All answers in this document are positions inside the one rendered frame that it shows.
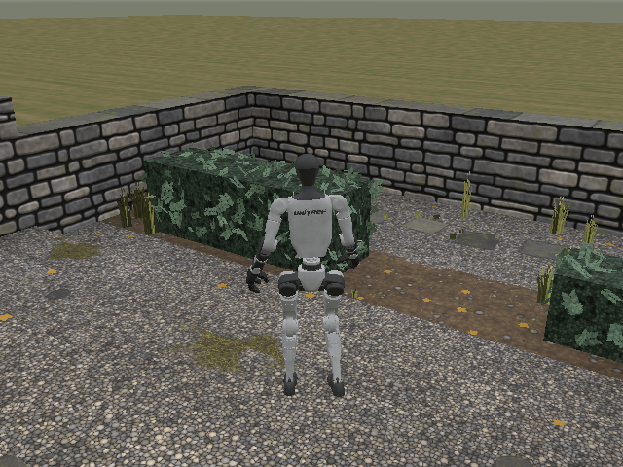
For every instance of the right robot thigh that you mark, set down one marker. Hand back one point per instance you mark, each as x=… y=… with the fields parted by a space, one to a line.
x=334 y=288

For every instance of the right robot upper arm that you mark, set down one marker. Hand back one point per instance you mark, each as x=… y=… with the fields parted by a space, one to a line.
x=339 y=203

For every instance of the robot right hand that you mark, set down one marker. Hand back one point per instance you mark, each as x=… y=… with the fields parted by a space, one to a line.
x=352 y=265

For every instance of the left robot upper arm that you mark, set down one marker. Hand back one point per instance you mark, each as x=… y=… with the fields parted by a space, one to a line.
x=279 y=206

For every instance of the right robot forearm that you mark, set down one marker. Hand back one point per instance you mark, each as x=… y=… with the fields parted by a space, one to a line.
x=352 y=250

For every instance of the left robot forearm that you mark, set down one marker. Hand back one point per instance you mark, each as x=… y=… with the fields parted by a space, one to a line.
x=260 y=258

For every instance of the robot head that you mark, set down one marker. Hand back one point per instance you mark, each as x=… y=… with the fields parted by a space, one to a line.
x=307 y=166

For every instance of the robot left hand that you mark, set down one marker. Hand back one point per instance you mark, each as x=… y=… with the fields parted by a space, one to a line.
x=251 y=278

